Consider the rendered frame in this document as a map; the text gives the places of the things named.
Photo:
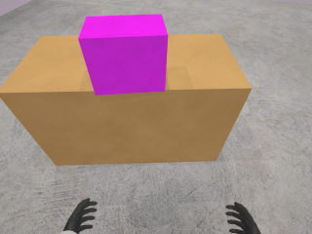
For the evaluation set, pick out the robot left hand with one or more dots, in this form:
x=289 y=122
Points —
x=77 y=218

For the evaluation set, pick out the carton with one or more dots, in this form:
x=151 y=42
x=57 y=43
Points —
x=125 y=54

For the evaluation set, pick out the pedestal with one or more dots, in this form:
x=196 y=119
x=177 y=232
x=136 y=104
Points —
x=52 y=95

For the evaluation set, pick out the robot right hand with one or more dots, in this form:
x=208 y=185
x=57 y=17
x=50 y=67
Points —
x=247 y=222

